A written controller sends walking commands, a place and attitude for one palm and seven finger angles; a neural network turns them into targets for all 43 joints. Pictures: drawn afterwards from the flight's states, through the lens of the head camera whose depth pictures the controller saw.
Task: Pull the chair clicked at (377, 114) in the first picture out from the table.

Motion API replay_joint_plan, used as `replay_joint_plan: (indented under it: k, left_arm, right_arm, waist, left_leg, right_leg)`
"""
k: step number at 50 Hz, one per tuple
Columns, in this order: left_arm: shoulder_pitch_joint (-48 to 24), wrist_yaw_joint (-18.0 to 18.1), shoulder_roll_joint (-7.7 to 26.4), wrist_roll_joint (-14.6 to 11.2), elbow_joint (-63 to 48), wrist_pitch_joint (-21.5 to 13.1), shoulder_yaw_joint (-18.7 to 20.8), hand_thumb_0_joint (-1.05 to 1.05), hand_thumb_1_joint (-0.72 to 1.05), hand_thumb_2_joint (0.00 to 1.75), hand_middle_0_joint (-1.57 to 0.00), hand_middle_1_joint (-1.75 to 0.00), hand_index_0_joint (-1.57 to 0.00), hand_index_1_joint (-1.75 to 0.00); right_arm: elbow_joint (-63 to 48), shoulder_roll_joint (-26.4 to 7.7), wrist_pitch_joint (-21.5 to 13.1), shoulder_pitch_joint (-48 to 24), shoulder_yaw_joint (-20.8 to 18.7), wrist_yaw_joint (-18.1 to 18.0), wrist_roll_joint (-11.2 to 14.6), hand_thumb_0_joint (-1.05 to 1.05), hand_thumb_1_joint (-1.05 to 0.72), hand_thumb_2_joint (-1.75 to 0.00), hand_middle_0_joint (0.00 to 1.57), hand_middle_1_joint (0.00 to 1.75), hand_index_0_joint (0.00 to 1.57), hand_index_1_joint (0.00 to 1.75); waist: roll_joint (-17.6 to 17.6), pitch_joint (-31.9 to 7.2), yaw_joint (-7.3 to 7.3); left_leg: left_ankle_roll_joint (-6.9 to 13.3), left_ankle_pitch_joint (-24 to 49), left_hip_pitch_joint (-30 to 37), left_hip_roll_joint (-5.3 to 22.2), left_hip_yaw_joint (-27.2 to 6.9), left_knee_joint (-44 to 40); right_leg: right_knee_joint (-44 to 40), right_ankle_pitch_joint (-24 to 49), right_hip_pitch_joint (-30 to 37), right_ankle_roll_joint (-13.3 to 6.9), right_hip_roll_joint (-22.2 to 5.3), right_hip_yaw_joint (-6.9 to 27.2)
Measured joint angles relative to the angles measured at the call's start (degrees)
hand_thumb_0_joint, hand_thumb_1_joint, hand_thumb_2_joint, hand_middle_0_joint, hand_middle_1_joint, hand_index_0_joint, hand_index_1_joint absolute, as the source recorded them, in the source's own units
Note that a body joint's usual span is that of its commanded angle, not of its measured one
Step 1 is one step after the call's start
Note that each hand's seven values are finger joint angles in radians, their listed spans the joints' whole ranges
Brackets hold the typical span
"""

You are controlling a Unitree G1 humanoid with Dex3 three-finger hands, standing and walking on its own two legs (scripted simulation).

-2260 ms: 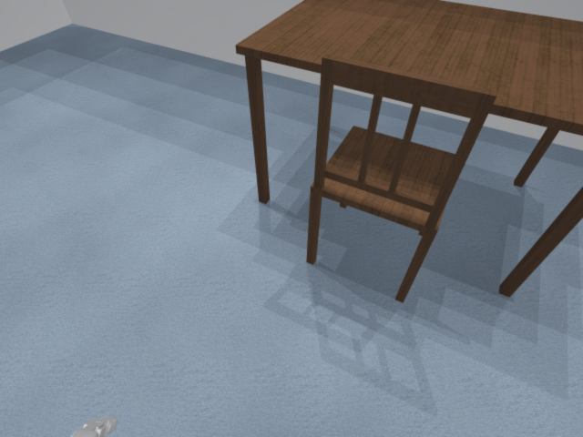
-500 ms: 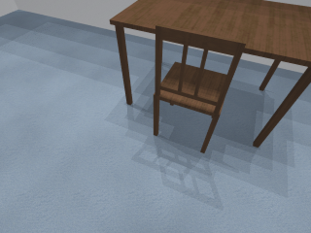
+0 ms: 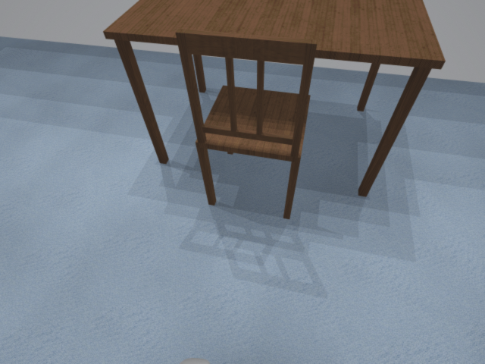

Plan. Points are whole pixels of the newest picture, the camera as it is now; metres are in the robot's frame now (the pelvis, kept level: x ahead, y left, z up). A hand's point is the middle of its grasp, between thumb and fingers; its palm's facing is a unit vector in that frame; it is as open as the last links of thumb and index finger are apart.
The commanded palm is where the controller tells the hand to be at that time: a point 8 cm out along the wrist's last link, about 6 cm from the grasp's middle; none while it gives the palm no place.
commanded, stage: turn to face it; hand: left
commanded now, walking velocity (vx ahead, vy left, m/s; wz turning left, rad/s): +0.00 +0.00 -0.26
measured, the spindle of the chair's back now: (231, 96) +0.90 +0.12 -0.11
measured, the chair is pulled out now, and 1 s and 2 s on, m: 0.00 0.00 0.00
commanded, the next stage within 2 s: take the last steps up to it in 0.06 s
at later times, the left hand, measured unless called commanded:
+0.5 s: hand out of the picture +0.12 +0.20 -0.17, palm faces -0.16 -0.97 -0.19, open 7.4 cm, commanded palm none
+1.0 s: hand (148, 360) +0.15 +0.21 -0.20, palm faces -0.05 -0.99 -0.15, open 7.3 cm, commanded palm none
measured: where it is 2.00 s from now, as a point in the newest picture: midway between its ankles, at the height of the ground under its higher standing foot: (263, 309)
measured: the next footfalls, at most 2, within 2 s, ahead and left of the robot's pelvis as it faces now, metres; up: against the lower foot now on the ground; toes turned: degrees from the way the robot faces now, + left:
left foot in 0.16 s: +0.02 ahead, +0.15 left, +0.00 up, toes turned -4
right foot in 0.54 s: +0.08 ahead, -0.12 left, +0.00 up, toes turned -14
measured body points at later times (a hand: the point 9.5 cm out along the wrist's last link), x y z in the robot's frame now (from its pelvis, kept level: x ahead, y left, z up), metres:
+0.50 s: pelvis +0.03 +0.02 +0.00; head +0.04 +0.02 +0.45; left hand +0.13 +0.25 -0.15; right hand -0.06 -0.20 -0.15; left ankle -0.02 +0.15 -0.74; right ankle +0.03 -0.11 -0.72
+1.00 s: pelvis +0.19 +0.03 -0.02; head +0.20 +0.05 +0.43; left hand +0.15 +0.27 -0.19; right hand +0.23 -0.21 -0.15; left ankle +0.26 +0.13 -0.74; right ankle +0.07 -0.09 -0.68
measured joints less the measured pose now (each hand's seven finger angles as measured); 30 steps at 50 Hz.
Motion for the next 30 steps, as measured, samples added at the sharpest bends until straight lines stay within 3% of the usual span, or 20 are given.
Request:
replay_joint_plan:
  k: [5,9,12,15,18,21,26,28,30]
  left_arm:
    - [-0.46,0.12,1.38,0.24,0.11,0.4,0.64,0.0,0.9,0.89,-0.2,-0.3,-0.2,-0.3]
    - [-0.96,0.11,2.8,-0.22,0.2,1.07,1.18,0.0,0.9,0.89,-0.2,-0.3,-0.2,-0.3]
    - [-1.75,-0.29,4.17,0.23,1.02,1.47,1.79,0.0,0.91,0.89,-0.2,-0.3,-0.2,-0.3]
    - [-1.71,-1.25,4.93,0.63,1.29,1.23,1.95,0.0,0.91,0.89,-0.2,-0.3,-0.2,-0.3]
    - [-1.52,-1.9,4.86,0.64,1.51,0.75,1.57,0.0,0.91,0.89,-0.2,-0.3,-0.2,-0.3]
    - [-2.14,-2.19,4.19,0.52,2.08,0.56,1.03,0.0,0.91,0.89,-0.19,-0.3,-0.2,-0.3]
    - [-4.67,-2.48,2.38,0.24,2.5,-0.78,0.33,0.0,0.91,0.89,-0.19,-0.3,-0.2,-0.3]
    - [-5.85,-2.21,1.6,0.26,2.47,-2.54,0.12,0.0,0.91,0.89,-0.2,-0.3,-0.2,-0.3]
    - [-6.2,-1.67,0.29,-0.13,2.63,-3.86,-0.27,0.0,0.91,0.89,-0.2,-0.3,-0.2,-0.3]
  right_arm:
    - [-0.51,0.4,-0.82,0.18,0.35,-0.23,0.47,0.0,-0.91,-0.9,0.2,0.3,0.2,0.29]
    - [-1.38,0.83,-2.47,1.67,0.94,-0.53,0.41,0.0,-0.91,-0.9,0.2,0.3,0.2,0.29]
    - [-1.22,2.03,-2.53,3.42,1.9,-0.48,-0.36,0.0,-0.91,-0.9,0.2,0.3,0.2,0.29]
    - [-0.33,2.67,-2.96,6.11,2.56,-0.32,-0.59,0.0,-0.9,-0.9,0.2,0.3,0.2,0.29]
    - [1.18,2.84,-3.78,8.57,2.55,-0.12,-0.67,0.0,-0.9,-0.9,0.2,0.3,0.2,0.29]
    - [2.73,2.92,-4.5,10.9,2.32,-0.03,-0.84,0.0,-0.9,-0.9,0.2,0.3,0.2,0.29]
    - [5.96,2.73,-4.43,14.48,1.92,0.17,-0.86,0.0,-0.9,-0.9,0.2,0.3,0.2,0.29]
    - [7.38,2.65,-4.07,15.99,1.82,0.46,-0.33,0.0,-0.9,-0.9,0.2,0.3,0.2,0.29]
    - [9.06,2.41,-2.92,16.17,1.57,0.84,-0.3,0.0,-0.9,-0.9,0.2,0.3,0.2,0.29]
  waist:
    - [-0.86,-1.32,0.52]
    - [-1.14,-2.55,-0.51]
    - [-2.85,-2.66,-1.1]
    - [-3.08,-3.39,-1.49]
    - [-2.6,-3.54,-1.91]
    - [-1.92,-2.9,-2.89]
    - [-0.58,-0.97,-4.58]
    - [-0.01,-0.17,-4.5]
    - [0.97,0.29,-4.3]
  left_leg:
    - [1.29,-0.9,4.94,-1.03,0.14,-12.08]
    - [3.16,5.1,10.48,-1.27,0.16,-25.37]
    - [3.86,5.06,11.74,-1.69,1.49,-25.81]
    - [4.09,5.79,14.15,-1.29,2.38,-29.07]
    - [4.1,6.37,16.38,-0.73,3.33,-31.71]
    - [3.7,6.12,18.14,-0.13,4.22,-33.04]
    - [1.95,2.27,18.75,1.38,5.22,-29.22]
    - [2.13,-2.49,15.62,2.14,4.97,-19.96]
    - [3.04,-5.98,9.81,2.43,4.02,-5.78]
  right_leg:
    - [-0.35,0.83,-0.64,1.03,0.72,1.9]
    - [3.5,-1.53,-2.89,2.65,1.75,2.19]
    - [16.68,-11.01,-6.95,4.72,0.29,-0.5]
    - [28.63,-11.02,-10.04,5.62,-1.93,-3.63]
    - [29.6,-9.98,-9.81,5.87,-4.77,-6.05]
    - [23.36,-10.57,-7.7,5.91,-6.99,-7.82]
    - [7.66,-8.41,-1.18,5.11,-7.57,-10.31]
    - [5.23,-4.78,0.53,3.6,-7.29,-10.93]
    - [6.58,-6.2,1.59,3.27,-7.0,-12.15]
